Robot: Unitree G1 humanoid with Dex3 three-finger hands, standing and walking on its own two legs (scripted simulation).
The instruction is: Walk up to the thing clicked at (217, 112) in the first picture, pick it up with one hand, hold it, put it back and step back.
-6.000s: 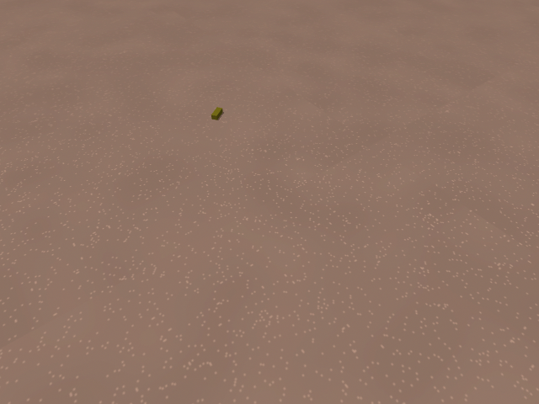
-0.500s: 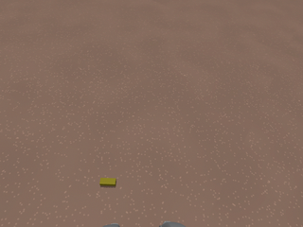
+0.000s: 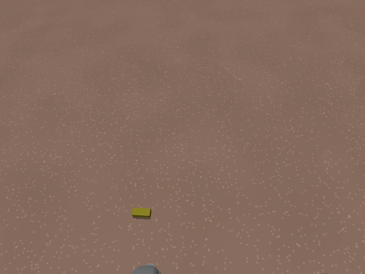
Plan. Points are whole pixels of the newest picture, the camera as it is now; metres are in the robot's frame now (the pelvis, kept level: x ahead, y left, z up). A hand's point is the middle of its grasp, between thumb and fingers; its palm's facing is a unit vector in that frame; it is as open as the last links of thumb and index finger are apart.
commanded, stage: walk up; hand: left
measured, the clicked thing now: (141, 212) +0.47 +0.27 -0.73
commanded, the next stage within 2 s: stand in 1.44 s
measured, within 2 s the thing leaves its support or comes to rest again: neither
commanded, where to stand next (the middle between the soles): +0.08 +0.06 m, yaw -1 degrees
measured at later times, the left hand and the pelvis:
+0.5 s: hand out of the picture +0.11 +0.31 -0.15, palm faces -0.01 -0.93 -0.36, open 7.4 cm; pelvis +0.01 +0.04 +0.01, yaw +0 degrees
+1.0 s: hand out of the picture +0.08 +0.29 -0.12, palm faces -0.01 -0.93 -0.38, open 7.4 cm; pelvis +0.00 +0.03 +0.03, yaw +0 degrees
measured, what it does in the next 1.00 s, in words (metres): steps on the spot: left foot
